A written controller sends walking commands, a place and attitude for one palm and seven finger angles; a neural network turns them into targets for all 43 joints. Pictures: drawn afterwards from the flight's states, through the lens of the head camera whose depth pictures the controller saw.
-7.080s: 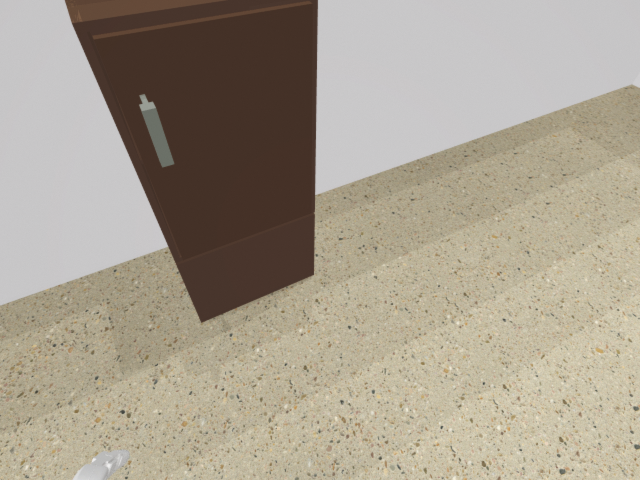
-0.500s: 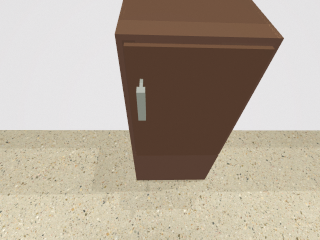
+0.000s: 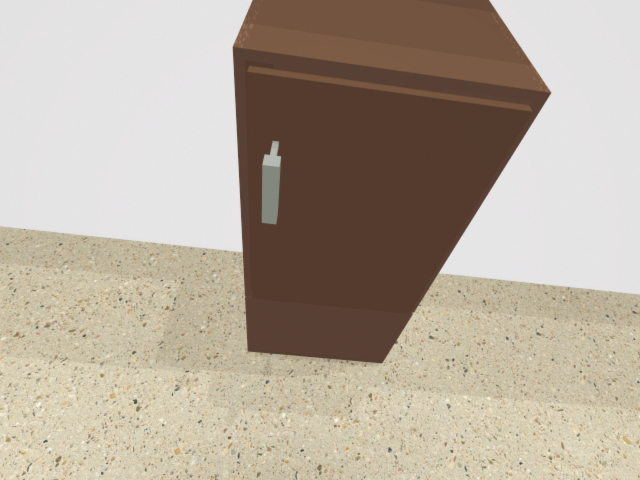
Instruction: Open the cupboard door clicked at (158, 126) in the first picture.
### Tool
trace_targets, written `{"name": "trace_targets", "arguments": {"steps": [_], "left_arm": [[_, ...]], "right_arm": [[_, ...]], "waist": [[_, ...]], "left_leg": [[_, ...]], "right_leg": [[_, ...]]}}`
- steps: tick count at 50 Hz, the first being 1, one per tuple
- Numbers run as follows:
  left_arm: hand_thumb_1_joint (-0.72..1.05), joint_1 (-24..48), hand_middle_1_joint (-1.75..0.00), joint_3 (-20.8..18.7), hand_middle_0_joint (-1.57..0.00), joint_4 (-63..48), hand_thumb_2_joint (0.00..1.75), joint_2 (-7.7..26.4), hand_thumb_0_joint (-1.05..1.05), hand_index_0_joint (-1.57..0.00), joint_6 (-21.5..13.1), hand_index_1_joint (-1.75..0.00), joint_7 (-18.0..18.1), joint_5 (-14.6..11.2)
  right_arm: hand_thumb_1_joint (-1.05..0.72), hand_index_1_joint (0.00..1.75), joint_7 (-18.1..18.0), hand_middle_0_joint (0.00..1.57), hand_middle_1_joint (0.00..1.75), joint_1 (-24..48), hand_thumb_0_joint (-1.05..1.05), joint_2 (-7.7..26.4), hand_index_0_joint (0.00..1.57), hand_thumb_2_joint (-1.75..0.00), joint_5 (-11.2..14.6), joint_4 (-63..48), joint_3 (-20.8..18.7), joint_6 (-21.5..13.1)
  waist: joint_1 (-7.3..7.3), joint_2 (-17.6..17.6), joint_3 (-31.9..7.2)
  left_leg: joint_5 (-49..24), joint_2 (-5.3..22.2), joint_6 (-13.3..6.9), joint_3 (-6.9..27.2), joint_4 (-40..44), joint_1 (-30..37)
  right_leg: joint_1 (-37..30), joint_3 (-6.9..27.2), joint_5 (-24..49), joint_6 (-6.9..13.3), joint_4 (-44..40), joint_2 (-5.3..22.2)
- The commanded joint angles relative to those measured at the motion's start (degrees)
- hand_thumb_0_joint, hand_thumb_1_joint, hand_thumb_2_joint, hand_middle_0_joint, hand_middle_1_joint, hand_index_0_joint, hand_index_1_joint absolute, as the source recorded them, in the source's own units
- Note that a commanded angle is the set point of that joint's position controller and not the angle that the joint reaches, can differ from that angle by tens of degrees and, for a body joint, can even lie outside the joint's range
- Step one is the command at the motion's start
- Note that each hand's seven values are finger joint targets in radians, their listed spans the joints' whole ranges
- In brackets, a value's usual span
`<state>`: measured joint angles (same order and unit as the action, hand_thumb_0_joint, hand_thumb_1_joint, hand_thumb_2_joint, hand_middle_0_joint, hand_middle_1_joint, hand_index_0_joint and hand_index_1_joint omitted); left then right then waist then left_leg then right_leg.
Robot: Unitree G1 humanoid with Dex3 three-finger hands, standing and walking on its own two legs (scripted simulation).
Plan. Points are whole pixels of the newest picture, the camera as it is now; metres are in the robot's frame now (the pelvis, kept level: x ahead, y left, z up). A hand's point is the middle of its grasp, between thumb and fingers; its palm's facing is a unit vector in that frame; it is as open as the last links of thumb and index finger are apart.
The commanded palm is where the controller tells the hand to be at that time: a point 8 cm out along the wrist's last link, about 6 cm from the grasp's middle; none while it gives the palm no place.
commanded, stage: shuffle to correct the standing spot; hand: left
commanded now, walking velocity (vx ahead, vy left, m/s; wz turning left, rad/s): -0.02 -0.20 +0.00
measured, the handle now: (272, 182) +0.54 +0.12 +0.03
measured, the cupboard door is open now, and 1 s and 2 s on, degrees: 0 0 0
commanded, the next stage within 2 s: come to a stop and stand still in 0.18 s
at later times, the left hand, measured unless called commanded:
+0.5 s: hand out of the picture +0.01 +0.07 -0.16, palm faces +0.03 -0.98 -0.22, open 7.3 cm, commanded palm none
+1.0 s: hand out of the picture +0.01 +0.12 -0.17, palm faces -0.01 -0.96 -0.26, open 7.4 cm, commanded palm none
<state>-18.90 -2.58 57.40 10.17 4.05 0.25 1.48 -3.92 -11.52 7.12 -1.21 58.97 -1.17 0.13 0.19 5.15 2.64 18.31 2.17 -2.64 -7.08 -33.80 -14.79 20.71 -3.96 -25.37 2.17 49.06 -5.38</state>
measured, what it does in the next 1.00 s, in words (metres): steps on the spot: right foot, then left foot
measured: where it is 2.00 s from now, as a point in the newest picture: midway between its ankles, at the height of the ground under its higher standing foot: outside the picture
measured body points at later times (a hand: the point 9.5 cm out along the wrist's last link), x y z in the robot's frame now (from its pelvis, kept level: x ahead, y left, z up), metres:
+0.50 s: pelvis -0.02 -0.11 +0.01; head +0.00 -0.12 +0.46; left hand +0.01 +0.12 -0.14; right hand -0.01 -0.37 -0.15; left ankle -0.02 +0.01 -0.69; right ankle -0.04 -0.23 -0.73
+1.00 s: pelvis -0.02 -0.08 +0.00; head -0.01 -0.09 +0.45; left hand +0.01 +0.17 -0.15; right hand +0.06 -0.30 -0.15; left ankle +0.01 -0.02 -0.73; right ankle -0.04 -0.23 -0.73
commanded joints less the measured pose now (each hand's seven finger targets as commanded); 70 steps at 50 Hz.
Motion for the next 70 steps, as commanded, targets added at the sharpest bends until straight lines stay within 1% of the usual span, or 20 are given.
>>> {"name": "trace_targets", "arguments": {"steps": [1, 6, 13, 15, 16, 17, 19, 28, 31, 33, 36, 38, 39, 41, 43, 46, 51, 55, 63, 70], "left_arm": [[0.90, -0.6, -0.30, -2.4, -0.20, -4.5, 0.90, 5.0, 0.00, -0.20, -0.4, -0.30, -0.9, 1.0], [0.90, -0.6, -0.30, -1.9, -0.20, -4.1, 0.90, 2.9, 0.00, -0.20, 0.5, -0.30, -1.3, 0.3], [0.90, 3.1, -0.30, -1.6, -0.20, -5.8, 0.90, 3.1, 0.00, -0.20, -1.3, -0.30, -1.6, -0.1], [0.90, -3.6, -0.30, -2.1, -0.20, -3.5, 0.90, 6.1, 0.00, -0.20, -2.3, -0.30, -1.3, 0.0], [0.90, -6.3, -0.30, -2.6, -0.20, -2.4, 0.90, 10.7, 0.00, -0.20, -3.2, -0.30, -0.3, 0.5], [0.90, -5.1, -0.30, -2.2, -0.20, -3.1, 0.90, 12.3, 0.00, -0.20, -3.4, -0.30, 0.3, 0.2], [0.90, 0.3, -0.30, -1.1, -0.20, -3.2, 0.90, 9.5, 0.00, -0.20, -4.9, -0.30, 0.6, 0.2], [0.90, -3.0, -0.30, -1.3, -0.20, -1.5, 0.90, 10.4, 0.00, -0.20, -5.5, -0.30, 2.1, 0.0], [0.90, 0.4, -0.30, -1.3, -0.20, -2.3, 0.90, 10.2, 0.00, -0.20, -4.8, -0.30, 2.4, -0.5], [0.90, 1.2, -0.30, -1.1, -0.20, -3.0, 0.90, 8.0, 0.00, -0.20, -4.1, -0.30, 2.3, -0.8], [0.90, -0.4, -0.30, 0.0, -0.20, -2.8, 0.90, 3.2, 0.00, -0.20, -3.1, -0.30, 2.3, -0.5], [0.90, 0.5, -0.30, 0.5, -0.20, -2.1, 0.90, 3.1, 0.00, -0.20, -2.6, -0.30, 2.0, -0.3], [0.90, -8.0, -0.30, 1.5, -0.20, 2.0, 0.90, 5.0, 0.00, -0.20, -4.5, -0.30, 3.9, -0.2], [0.90, -1.6, -0.30, 0.0, -0.20, -2.4, 0.90, 9.7, 0.00, -0.20, -5.6, -0.30, 2.8, 0.4], [0.90, 3.8, -0.30, 0.5, -0.20, -4.1, 0.90, 10.1, 0.00, -0.20, -5.8, -0.30, 2.5, 0.3], [0.90, 0.7, -0.30, 1.1, -0.20, -3.4, 0.90, 6.1, 0.00, -0.20, -4.5, -0.30, 2.5, 0.1], [0.90, -1.0, -0.30, 1.4, -0.20, -1.7, 0.90, 5.0, 0.00, -0.20, -4.5, -0.30, 2.0, 0.1], [0.90, 1.2, -0.30, 1.6, -0.20, -2.2, 0.90, 6.5, 0.00, -0.20, -5.0, -0.30, 1.9, -0.2], [0.90, 1.3, -0.30, 1.6, -0.20, -1.7, 0.90, 6.8, 0.00, -0.20, -4.7, -0.30, 1.9, -0.3], [0.90, 1.1, -0.30, 2.1, -0.20, 0.3, 0.90, 6.1, 0.00, -0.20, -5.3, -0.30, 1.9, -0.6]], "right_arm": [[-0.90, 0.30, -0.8, 0.20, 0.30, -1.4, 0.00, 11.0, 0.20, -0.90, -0.4, -3.0, -1.5, -1.3], [-0.90, 0.30, 0.3, 0.20, 0.30, -2.4, 0.00, 12.2, 0.20, -0.90, -0.7, -3.2, -2.8, -0.7], [-0.90, 0.30, 1.7, 0.20, 0.30, -5.4, 0.00, 16.7, 0.20, -0.90, -1.3, -3.0, -5.8, 1.2], [-0.90, 0.30, 1.9, 0.20, 0.30, -4.7, 0.00, 14.4, 0.20, -0.90, -0.7, -3.6, -5.5, 1.3], [-0.90, 0.30, 2.2, 0.20, 0.30, -4.7, 0.00, 8.4, 0.20, -0.90, -0.4, -4.8, -4.1, 1.2], [-0.90, 0.30, 2.4, 0.20, 0.30, -2.2, 0.00, 5.7, 0.20, -0.90, -0.3, -6.9, -2.7, 1.6], [-0.90, 0.30, 3.4, 0.20, 0.30, -1.9, 0.00, 5.5, 0.20, -0.90, -0.3, -5.7, -2.4, 1.5], [-0.90, 0.30, 3.7, 0.20, 0.30, -1.0, 0.00, 5.7, 0.20, -0.90, 1.0, -4.6, -1.2, 0.6], [-0.90, 0.30, 3.4, 0.20, 0.30, -4.2, 0.00, 6.0, 0.20, -0.90, 1.3, -4.1, -1.4, 0.9], [-0.90, 0.30, 2.9, 0.20, 0.30, -5.4, 0.00, 8.5, 0.20, -0.90, 1.0, -3.9, -1.7, 0.4], [-0.90, 0.30, 2.4, 0.20, 0.30, -2.8, 0.00, 10.9, 0.20, -0.90, 0.4, -5.3, -1.9, 0.4], [-0.90, 0.30, 2.2, 0.20, 0.30, -1.2, 0.00, 9.6, 0.20, -0.90, 0.4, -5.3, -1.6, 0.1], [-0.90, 0.30, 2.7, 0.20, 0.30, 5.2, 0.00, 12.8, 0.20, -0.90, 0.9, -9.1, -1.4, -0.8], [-0.90, 0.30, 4.1, 0.20, 0.30, 2.4, 0.00, 8.8, 0.20, -0.90, 0.2, -11.2, -1.2, -0.1], [-0.90, 0.30, 4.0, 0.20, 0.30, -4.1, 0.00, 8.1, 0.20, -0.90, 0.2, -10.2, -0.9, -0.8], [-0.90, 0.30, 3.3, 0.20, 0.30, -4.4, 0.00, 11.8, 0.20, -0.90, 0.1, -10.0, -1.6, -1.4], [-0.90, 0.30, 2.8, 0.20, 0.30, -1.2, 0.00, 10.8, 0.20, -0.90, 0.1, -10.1, -1.2, -1.5], [-0.90, 0.30, 3.2, 0.20, 0.30, -3.1, 0.00, 10.1, 0.20, -0.90, 0.1, -8.6, -1.0, -1.6], [-0.90, 0.30, 2.9, 0.20, 0.30, -5.0, 0.00, 10.2, 0.20, -0.90, 0.1, -4.5, -0.2, -2.3], [-0.90, 0.30, 2.7, 0.20, 0.30, -6.6, 0.00, 8.8, 0.20, -0.90, 0.3, -1.4, 0.4, -2.5]], "waist": [[0.77, -11.3, 3.7], [0.28, -14.2, 0.4], [-2.13, -17.4, -2.7], [1.06, -7.6, -5.5], [2.30, 7.1, -6.4], [2.82, 12.1, -5.9], [1.07, 7.6, -3.5], [2.44, 2.2, -1.6], [0.03, 4.6, -1.4], [-0.44, -1.8, -2.7], [1.22, -12.1, -1.8], [0.89, -14.6, -1.1], [3.42, -16.2, -3.9], [1.34, -7.0, -4.1], [-2.93, -5.2, -5.3], [-0.59, -16.7, -3.8], [1.83, -7.0, -1.4], [-0.12, 0.8, -0.5], [0.07, -6.5, -0.8], [-0.26, -4.2, -2.5]], "left_leg": [[-19.9, 19.8, -8.3, 18.1, 19.9, -3.5], [-10.4, 13.5, -4.5, 8.3, 19.4, -1.9], [-1.4, 14.3, -3.1, 12.6, 14.0, -1.0], [1.8, 8.7, 0.7, 7.4, 2.9, -8.1], [12.1, 1.4, 3.6, 0.4, -10.6, -16.0], [18.7, 0.2, 3.4, 3.7, -17.7, -17.4], [10.8, 1.6, 2.8, 6.6, -20.6, -15.2], [4.8, -2.0, 4.3, 3.6, -4.2, -8.6], [-4.8, -2.5, 3.8, 3.6, 6.9, 1.2], [-14.3, 1.7, 1.6, 7.2, 10.8, 8.4], [-20.8, 10.9, -5.4, 15.4, 14.7, 3.6], [-15.0, 10.4, -6.5, 16.8, 19.3, 2.2], [-28.7, 9.7, -4.6, 13.6, 3.3, 2.6], [-3.0, 1.4, 0.6, 6.9, 1.4, -0.1], [-4.5, 0.9, 1.3, 8.2, 5.0, 3.7], [-14.4, 8.9, -2.5, 18.5, 14.6, 3.8], [-7.8, 7.5, -3.5, 14.2, 14.6, -1.6], [-0.3, 3.7, -1.1, 11.6, 14.1, -0.4], [-2.3, 4.6, -1.0, 11.5, 16.8, 0.6], [-9.1, 3.8, -0.4, 9.2, 14.0, 3.7]], "right_leg": [[10.6, 8.9, 4.5, -2.6, 20.6, 6.1], [7.5, 4.4, 8.2, -5.0, 12.8, 7.0], [-3.2, -1.6, 3.3, -4.2, -16.1, 5.5], [-15.7, 0.0, 12.8, -3.5, -28.6, 6.9], [-20.8, 11.7, 15.2, -0.9, -33.7, 18.5], [-14.8, 19.7, 15.7, 1.3, -35.5, 24.9], [-8.8, 19.2, 3.2, 4.4, -37.2, 22.6], [-16.6, 15.4, 43.0, 8.3, -28.2, 23.7], [-9.6, 13.7, 36.0, 5.5, -25.6, 21.7], [-4.6, 10.6, 27.7, 2.4, -21.3, 16.9], [-4.1, 3.2, 1.4, -1.7, -16.1, 9.0], [-4.0, 2.6, -1.3, -2.0, -10.9, 9.2], [-5.0, 7.2, 6.3, -0.1, -16.9, 11.3], [-3.4, 14.2, 4.3, 2.5, -26.0, 15.7], [-0.5, 11.7, 6.7, 3.1, -22.9, 15.4], [-0.5, 1.6, 0.2, -1.4, -11.9, 6.7], [-4.6, 4.0, 7.3, -1.0, -17.8, 8.6], [-3.7, 8.8, 9.0, 0.3, -23.4, 10.6], [-5.9, 7.4, 11.0, -0.2, -23.6, 10.0], [-7.3, 8.9, 14.6, 0.2, -25.9, 11.3]]}}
